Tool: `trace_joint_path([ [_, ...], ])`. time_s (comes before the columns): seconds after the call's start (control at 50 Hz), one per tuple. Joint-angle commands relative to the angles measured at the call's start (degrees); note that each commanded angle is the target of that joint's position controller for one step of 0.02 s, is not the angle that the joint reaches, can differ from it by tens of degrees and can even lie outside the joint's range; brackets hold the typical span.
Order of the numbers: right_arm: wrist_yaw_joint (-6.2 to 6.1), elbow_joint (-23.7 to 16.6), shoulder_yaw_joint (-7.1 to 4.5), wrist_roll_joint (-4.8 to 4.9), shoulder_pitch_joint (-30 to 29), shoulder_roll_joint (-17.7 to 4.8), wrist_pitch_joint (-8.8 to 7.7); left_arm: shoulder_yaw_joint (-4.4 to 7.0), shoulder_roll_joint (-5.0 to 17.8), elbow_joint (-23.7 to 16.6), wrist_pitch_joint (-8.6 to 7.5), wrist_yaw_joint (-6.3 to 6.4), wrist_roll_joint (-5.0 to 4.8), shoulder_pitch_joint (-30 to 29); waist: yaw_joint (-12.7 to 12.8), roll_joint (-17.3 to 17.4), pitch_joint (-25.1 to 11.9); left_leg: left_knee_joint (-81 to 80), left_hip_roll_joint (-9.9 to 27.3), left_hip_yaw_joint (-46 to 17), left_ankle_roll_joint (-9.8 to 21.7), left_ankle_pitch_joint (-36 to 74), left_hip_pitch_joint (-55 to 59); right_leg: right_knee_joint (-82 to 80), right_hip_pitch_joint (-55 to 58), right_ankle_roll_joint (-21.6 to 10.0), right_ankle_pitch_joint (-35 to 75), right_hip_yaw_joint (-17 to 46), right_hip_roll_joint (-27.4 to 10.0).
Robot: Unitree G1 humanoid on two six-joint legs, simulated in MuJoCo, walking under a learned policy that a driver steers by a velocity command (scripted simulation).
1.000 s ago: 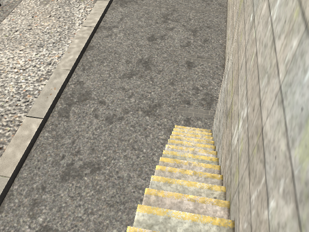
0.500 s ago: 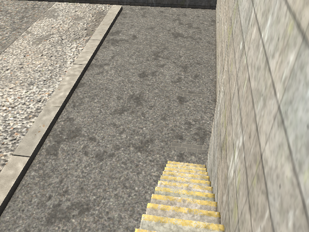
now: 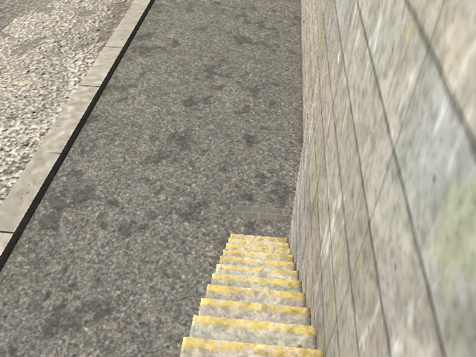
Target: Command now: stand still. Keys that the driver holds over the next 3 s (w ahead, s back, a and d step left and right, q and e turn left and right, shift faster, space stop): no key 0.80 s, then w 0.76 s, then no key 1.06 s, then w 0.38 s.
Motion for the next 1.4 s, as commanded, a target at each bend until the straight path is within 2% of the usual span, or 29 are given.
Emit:
trace_joint_path([
  [0.02,0.3,-2.16,-0.23,-0.12,-3.77,-4.03,-0.45,0.57,2.92,0.3,-0.39,-0.22,0.15,5.75,2.22,4.86,3.47,-9.05,12.27,-10.88,3.81,-6.44,-15.42,8.91,4.62,-1.01,5.18,1.71,-2.27],
  [0.14,-1.26,-2.97,0.25,0.39,-7.81,-2.79,0.7,-0.57,0.68,0.13,-1.46,0.13,-0.17,7.52,3.96,2.77,4.24,-6.52,10.97,-7.4,0.36,-13.09,-20.35,6.4,5.27,-0.21,8.94,0.88,-2.93],
  [0.26,0.19,-1.8,0.21,-0.28,-1.51,-2.38,2.93,-1.34,1.29,-0.13,-2.78,-0.24,-0.4,6.06,0.08,-6.14,4.42,-3.76,8.29,-5.07,-1.91,-10.83,-1.25,-13.33,-4.72,2.0,1.14,3.43,-5.53],
  [0.32,0.32,-1.5,-0.63,-0.64,-0.48,-3.91,3.21,-0.56,1.95,-0.97,-2.62,-0.33,-0.64,6.81,0.17,-0.35,4.75,-5.78,9.19,-5.93,-1.49,-12.0,-0.99,-11.27,-3.57,2.78,1.05,1.52,-4.24],
  [0.42,-0.91,-3.5,-0.76,0.25,-10.75,-3.87,2.69,-0.23,0.03,0.91,-1.21,-0.52,-0.13,16.73,7.34,10.33,5.47,-9.97,11.4,-6.22,-0.46,-19.32,-26.01,11.9,7.48,1.2,4.28,-0.52,-1.31],
  [0.5,-1.9,-5.6,-1.11,0.28,-16.51,-3.47,3.34,-1.56,-2.63,5.69,-3.03,-0.38,0.45,27.79,12.44,0.01,3.99,-0.08,8.88,-2.08,-2.59,-26.03,-34.34,11.18,11.6,1.97,7.61,-1.32,0.35],
  [0.52,-1.69,-5.59,-1.23,0.24,-15.93,-3.32,3.69,-2.27,-3.12,5.66,-3.74,-0.25,0.97,27.0,11.43,-4.51,5.43,3.62,7.12,-0.61,-3.73,-25.63,-30.91,4.25,6.67,2.18,4.9,0.88,-0.8],
  [0.56,-0.23,-2.68,-1.44,-0.52,-1.49,-2.14,5.58,-1.95,2.0,-0.5,-5.02,0.09,1.04,9.23,0.78,-19.79,8.42,16.9,2.47,2.54,-4.01,-15.11,-5.35,-22.99,-19.17,1.13,-14.31,14.44,-9.15],
  [0.6,1.01,0.44,-1.61,-2.76,11.92,-1.58,6.07,0.05,6.22,-5.86,-5.46,-0.29,-1.02,-5.72,-7.82,-15.37,1.94,18.61,4.7,-0.12,-1.44,-6.77,19.75,-22.99,-30.46,3.2,-12.05,8.12,-6.85],
  [0.64,-0.16,-0.43,-1.74,-2.26,10.75,-1.2,4.27,0.7,1.17,-0.77,-3.22,-0.89,-1.06,9.76,-2.47,-0.87,1.98,-4.0,7.04,-1.96,0.48,-12.39,14.51,-11.89,-12.52,3.57,-6.09,3.04,-1.99],
  [0.66,-0.88,-1.54,-2.85,-1.09,5.39,-4.65,3.97,0.98,0.19,-0.07,-1.96,-1.04,-0.21,15.26,0.73,10.39,2.64,-6.91,10.18,-8.75,1.88,-18.25,1.61,2.27,-6.7,3.15,-7.45,-0.42,0.5],
  [0.72,-0.81,-6.11,-2.21,-0.67,-8.29,-1.22,3.1,0.18,-0.64,2.39,0.79,-1.96,2.12,23.73,10.14,13.25,11.49,-16.18,10.98,-8.11,-1.66,-28.99,-33.49,18.44,6.8,-0.56,-7.2,0.37,1.27],
  [0.78,-1.5,-6.54,-2.82,0.53,-8.21,-1.56,2.72,-2.27,-3.96,4.93,0.04,-0.77,3.54,28.85,11.35,6.43,11.17,-9.37,8.6,-5.33,-2.02,-15.99,-29.41,11.57,10.41,-2.94,1.58,1.48,-0.59],
  [0.8,-1.19,-5.86,-2.47,0.26,-0.99,-0.3,2.09,-2.77,-2.16,4.54,-0.81,-0.48,3.6,27.02,6.43,1.25,8.94,-7.98,9.33,-6.99,-1.01,-11.55,-24.22,7.88,10.97,-3.55,2.46,1.66,-1.79],
  [0.84,-0.57,-6.5,-2.91,-0.88,2.84,-1.95,2.9,-3.3,0.15,2.22,-2.14,-0.15,1.08,19.02,2.33,-4.23,9.62,-8.8,7.92,-7.35,-0.86,-10.49,-10.52,-4.09,-2.67,-4.32,-8.92,6.94,-3.96],
  [0.86,-0.45,-6.19,-3.93,-1.85,4.39,-4.87,3.76,-2.47,2.74,1.65,-2.55,-0.49,1.86,15.3,0.46,-3.78,7.94,-8.03,8.64,-8.04,0.25,-11.38,-2.42,-4.02,-7.9,-4.44,-11.09,5.04,-2.2],
  [0.9,-0.24,-7.4,-4.76,-1.15,3.94,-6.45,4.71,-2.27,1.98,1.44,-2.72,-0.87,2.48,16.48,0.85,0.7,6.64,-11.14,9.13,-10.22,1.37,-21.62,-4.51,0.88,-4.09,-4.55,-9.1,0.08,0.92],
  [0.96,-1.18,-9.08,-6.06,-0.29,-2.71,-8.16,5.12,-2.3,0.02,3.21,-2.6,-1.23,3.43,26.63,7.6,8.0,6.65,-12.24,7.79,-9.29,2.81,-32.24,-22.36,17.13,8.72,-6.55,-7.95,-5.31,3.91],
  [0.98,-1.49,-10.2,-5.96,0.92,-2.86,-6.52,6.27,-2.16,0.74,1.3,-2.34,-0.49,2.32,24.05,8.54,1.98,9.71,-8.03,5.67,-8.33,2.4,-34.05,-20.14,2.04,4.49,-9.21,-18.78,-1.57,1.12],
  [1.0,-1.89,-11.16,-5.9,0.67,-3.85,-5.31,6.56,-1.87,1.53,1.82,-2.47,-0.03,3.03,27.14,9.0,-4.12,9.06,-0.61,4.65,-6.49,2.17,-28.54,-22.38,0.07,7.85,-10.39,-21.86,2.96,-3.03],
  [1.04,-1.18,-12.19,-5.19,-1.45,-1.75,-2.34,6.17,0.04,8.32,-0.74,-2.55,0.8,-0.81,20.17,6.58,-14.09,12.48,14.65,0.33,0.56,1.15,-14.11,-16.29,-12.79,-6.91,-15.32,-44.91,22.77,-12.38],
  [1.14,-0.99,-9.54,-4.69,-2.08,9.69,-0.79,5.12,0.17,7.06,-6.14,-3.63,0.29,-0.94,6.06,-2.71,-3.08,6.33,4.86,2.08,-3.06,2.62,-7.99,13.91,-0.81,-21.63,-10.54,-25.92,8.94,-3.66],
  [1.16,-1.26,-9.79,-5.12,-1.73,8.31,-2.67,5.75,-0.41,4.34,-7.21,-3.52,0.2,-1.04,5.5,-1.95,3.11,7.38,2.19,4.57,-8.8,2.13,-13.74,14.79,5.51,-25.27,-9.14,-20.11,3.64,-0.28],
  [1.2,-1.06,-10.56,-5.95,-0.53,7.88,-6.5,6.23,0.18,6.07,-9.13,-3.18,0.62,0.37,5.16,-1.36,9.18,12.41,-6.59,12.52,-23.94,4.25,-21.63,6.77,13.67,-26.13,-7.84,-13.06,0.0,-0.01],
  [1.22,-1.42,-10.84,-5.82,-0.83,8.65,-6.6,5.57,0.87,7.98,-9.17,-3.17,-0.05,0.79,5.84,-1.19,7.64,13.56,-7.07,13.0,-24.79,5.12,-19.34,5.78,13.97,-25.48,-7.05,-13.93,0.74,-0.05],
  [1.28,-1.94,-9.59,-6.57,-1.65,7.51,-8.56,2.94,0.67,5.38,-6.07,-2.98,-0.62,1.86,14.17,2.6,9.91,7.57,-3.23,10.84,-16.66,6.7,0.59,-2.86,22.74,-9.12,-6.24,-10.54,-1.72,1.71],
  [1.32,-2.09,-8.52,-6.41,-1.02,9.28,-7.96,2.08,1.56,7.23,-6.75,-2.84,-0.45,1.39,12.26,3.04,5.73,7.64,0.05,11.47,-15.74,7.14,9.38,-2.72,24.69,-10.23,-6.82,-10.89,-1.0,1.98],
  [1.34,-2.69,-8.63,-6.09,-2.47,10.4,-7.54,1.84,1.99,7.95,-6.36,-2.96,-0.11,0.88,11.3,3.22,4.39,5.98,2.45,11.89,-15.04,7.36,18.8,-0.92,24.4,-10.31,-6.39,-10.18,-1.57,2.81],
  [1.4,-3.33,-8.32,-6.15,-2.86,10.35,-8.24,1.66,2.27,7.61,-4.21,-3.29,0.42,0.89,13.82,5.42,1.39,3.24,13.11,9.37,-9.02,5.79,30.34,-2.01,20.37,-3.54,-6.2,-9.38,-2.05,4.02],
])
Next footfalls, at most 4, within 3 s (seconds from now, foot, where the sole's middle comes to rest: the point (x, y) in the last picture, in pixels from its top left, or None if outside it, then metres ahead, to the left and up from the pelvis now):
1.76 left None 0.26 0.12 -0.99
2.02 right None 0.25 -0.14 -0.99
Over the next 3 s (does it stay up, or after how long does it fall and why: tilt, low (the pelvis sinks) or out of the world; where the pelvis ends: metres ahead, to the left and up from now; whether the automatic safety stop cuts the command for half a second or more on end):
stays up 0.27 -0.01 -0.22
